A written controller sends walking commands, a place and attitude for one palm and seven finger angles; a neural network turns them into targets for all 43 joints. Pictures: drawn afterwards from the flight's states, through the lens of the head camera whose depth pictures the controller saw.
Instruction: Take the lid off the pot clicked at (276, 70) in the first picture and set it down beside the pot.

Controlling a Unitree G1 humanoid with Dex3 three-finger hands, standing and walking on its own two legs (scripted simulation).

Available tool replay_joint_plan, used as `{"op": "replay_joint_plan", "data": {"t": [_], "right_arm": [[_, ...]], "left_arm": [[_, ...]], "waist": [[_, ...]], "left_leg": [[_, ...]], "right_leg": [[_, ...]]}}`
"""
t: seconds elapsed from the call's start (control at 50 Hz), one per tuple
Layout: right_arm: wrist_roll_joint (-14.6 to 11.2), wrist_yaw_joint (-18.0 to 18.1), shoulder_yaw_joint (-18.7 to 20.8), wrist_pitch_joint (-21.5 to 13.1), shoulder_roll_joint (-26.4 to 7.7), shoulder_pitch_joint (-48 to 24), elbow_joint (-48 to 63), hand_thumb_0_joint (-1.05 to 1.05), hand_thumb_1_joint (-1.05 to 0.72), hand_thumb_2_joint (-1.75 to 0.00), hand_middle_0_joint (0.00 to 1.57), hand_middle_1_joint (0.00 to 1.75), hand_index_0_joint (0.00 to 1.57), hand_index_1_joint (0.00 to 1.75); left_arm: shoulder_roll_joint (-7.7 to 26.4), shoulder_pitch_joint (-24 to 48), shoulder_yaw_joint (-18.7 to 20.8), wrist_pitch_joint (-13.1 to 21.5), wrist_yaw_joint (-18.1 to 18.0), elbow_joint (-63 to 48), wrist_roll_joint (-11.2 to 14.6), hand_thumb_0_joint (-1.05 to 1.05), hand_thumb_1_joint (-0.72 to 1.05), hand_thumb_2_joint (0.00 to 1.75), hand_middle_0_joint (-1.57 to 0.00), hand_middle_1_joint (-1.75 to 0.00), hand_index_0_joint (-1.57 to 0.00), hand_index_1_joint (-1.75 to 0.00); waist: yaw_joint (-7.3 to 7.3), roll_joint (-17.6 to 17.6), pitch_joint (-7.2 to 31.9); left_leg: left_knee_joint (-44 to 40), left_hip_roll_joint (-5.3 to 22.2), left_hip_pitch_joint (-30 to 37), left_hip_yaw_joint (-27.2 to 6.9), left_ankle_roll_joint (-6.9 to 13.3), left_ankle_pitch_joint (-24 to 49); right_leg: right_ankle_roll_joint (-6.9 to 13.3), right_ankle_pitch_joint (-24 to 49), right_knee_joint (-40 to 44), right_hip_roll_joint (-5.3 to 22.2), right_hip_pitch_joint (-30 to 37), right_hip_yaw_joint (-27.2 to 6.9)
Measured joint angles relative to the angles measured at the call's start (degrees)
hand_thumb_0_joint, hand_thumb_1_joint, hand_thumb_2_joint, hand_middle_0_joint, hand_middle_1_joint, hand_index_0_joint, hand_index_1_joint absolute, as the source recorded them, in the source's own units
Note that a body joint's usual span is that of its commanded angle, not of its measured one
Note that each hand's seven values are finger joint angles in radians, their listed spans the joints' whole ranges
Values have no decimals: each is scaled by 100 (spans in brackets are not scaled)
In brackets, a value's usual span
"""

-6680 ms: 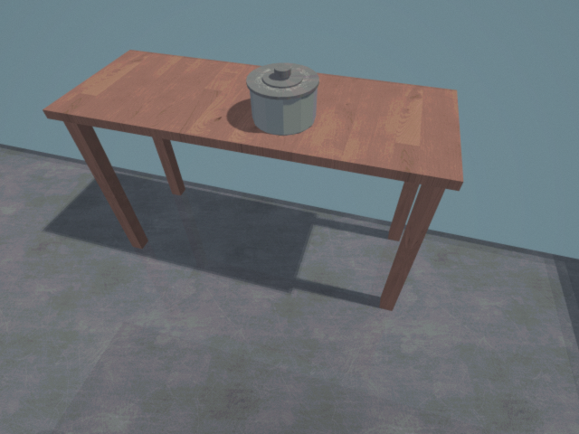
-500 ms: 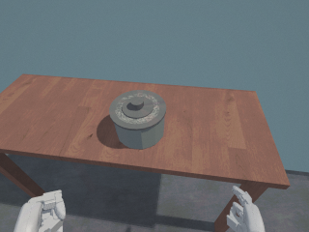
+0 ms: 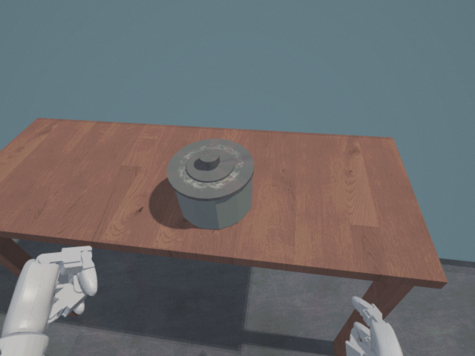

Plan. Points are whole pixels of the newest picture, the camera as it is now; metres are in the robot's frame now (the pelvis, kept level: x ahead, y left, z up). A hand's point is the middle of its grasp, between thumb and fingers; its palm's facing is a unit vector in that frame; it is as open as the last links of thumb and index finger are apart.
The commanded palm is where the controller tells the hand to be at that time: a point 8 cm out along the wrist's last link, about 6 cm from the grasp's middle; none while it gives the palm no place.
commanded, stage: reach forward and open the fingers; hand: left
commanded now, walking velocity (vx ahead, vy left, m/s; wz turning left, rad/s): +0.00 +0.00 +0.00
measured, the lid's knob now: (209, 158) +0.49 +0.13 +0.06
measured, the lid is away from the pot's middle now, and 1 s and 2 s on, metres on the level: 0.00 0.00 0.00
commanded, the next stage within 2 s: move the open hand above the knob in 1.04 s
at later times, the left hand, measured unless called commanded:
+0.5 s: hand (71, 270) +0.20 +0.27 +0.10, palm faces -0.24 -0.07 -0.97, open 4.8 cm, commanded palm +0.19 +0.27 +0.16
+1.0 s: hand (73, 231) +0.24 +0.28 +0.13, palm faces -0.13 -0.04 -0.99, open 9.9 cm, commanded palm +0.23 +0.27 +0.19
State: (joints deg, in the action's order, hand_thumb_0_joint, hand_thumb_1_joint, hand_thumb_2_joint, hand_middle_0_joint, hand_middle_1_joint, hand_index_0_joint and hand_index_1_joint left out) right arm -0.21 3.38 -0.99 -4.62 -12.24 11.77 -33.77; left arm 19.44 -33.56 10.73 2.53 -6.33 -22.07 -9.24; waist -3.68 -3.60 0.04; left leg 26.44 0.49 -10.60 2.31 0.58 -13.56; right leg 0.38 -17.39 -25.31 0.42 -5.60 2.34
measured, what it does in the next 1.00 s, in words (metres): stands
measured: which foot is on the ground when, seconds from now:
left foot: down 0.00-1.00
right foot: down 0.00-1.00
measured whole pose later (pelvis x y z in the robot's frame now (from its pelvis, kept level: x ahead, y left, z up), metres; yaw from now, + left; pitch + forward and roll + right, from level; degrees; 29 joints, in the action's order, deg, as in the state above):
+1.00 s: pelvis -0.04 +0.03 +0.00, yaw +1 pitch -1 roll -1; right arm -3.1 -1.3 -1.0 6.4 -15.6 6.5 -32.2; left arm 37.4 2.5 0.5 -1.9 15.5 -7.1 -43.9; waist -2.9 -7.1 -1.2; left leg 23.8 -1.9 -14.1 2.2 3.1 -8.5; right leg -1.5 -13.1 -23.8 2.7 -9.2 2.6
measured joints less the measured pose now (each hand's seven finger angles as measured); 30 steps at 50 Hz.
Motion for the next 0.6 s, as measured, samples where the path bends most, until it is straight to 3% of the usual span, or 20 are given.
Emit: {"op": "replay_joint_plan", "data": {"t": [0.06, 0.1, 0.14, 0.18, 0.26, 0.38, 0.44, 0.6], "right_arm": [[7, -143, -5, 413, -128, -136, 113, 1, -90, -90, 20, 30, 20, 30], [-13, -208, -1, 698, -204, -269, 154, 1, -90, -90, 20, 30, 20, 30], [-58, -237, 15, 901, -278, -389, 153, 1, -90, -90, 20, 30, 20, 30], [-110, -247, 39, 1013, -343, -478, 134, 1, -90, -90, 20, 30, 20, 30], [-197, -222, 77, 1071, -428, -569, 119, 1, -90, -90, 20, 30, 20, 30], [-207, -130, 73, 1008, -459, -576, 161, 1, -91, -90, 20, 30, 20, 30], [-215, -152, 86, 1013, -451, -538, 191, 1, -91, -90, 20, 30, 20, 30], [-229, -282, 127, 1041, -454, -416, 125, 1, -91, -90, 20, 30, 20, 30]], "left_arm": [[475, 147, -215, -396, -53, -144, -1572, 2, 88, 89, -128, -148, -128, -148], [811, 221, -334, -621, 37, -113, -2385, 2, 85, 90, -127, -145, -127, -145], [1117, 383, -436, -773, 217, 39, -2958, 1, 81, 91, -125, -141, -125, -141], [1336, 585, -511, -854, 481, 228, -3276, 1, 77, 93, -124, -136, -124, -136], [1535, 953, -595, -817, 1144, 545, -3352, 1, 66, 98, -120, -123, -120, -123], [1826, 1522, -592, -309, 1938, 827, -3258, 1, 49, 106, -114, -102, -114, -102], [1876, 1713, -469, -85, 2026, 904, -3193, 1, 40, 109, -111, -91, -111, -91], [1814, 2240, -551, 15, 1972, 1004, -3287, 0, 18, 117, -101, -63, -101, -63]], "waist": [[-50, -63, 65], [-54, -126, 91], [-51, -208, 92], [-31, -295, 102], [32, -431, 127], [76, -445, 30], [96, -426, -16], [80, -375, -108]], "left_leg": [[174, 26, -286, 49, -6, -34], [240, 46, -419, 83, -8, -39], [270, 54, -488, 81, -5, -28], [262, 46, -510, 55, 1, -3], [170, 8, -476, -21, 20, 76], [33, -20, -413, -111, 32, 198], [-28, -20, -401, -131, 36, 252], [-146, -71, -375, -106, 98, 358]], "right_leg": [[25, -62, -252, -14, -345, -52], [32, -70, -349, -28, -505, -88], [32, -60, -379, -36, -572, -87], [27, -40, -363, -31, -579, -61], [5, 17, -252, -3, -504, 17], [-5, 130, -71, 11, -385, 110], [-9, 203, 36, 5, -346, 129], [-67, 334, 179, 53, -311, 110]]}}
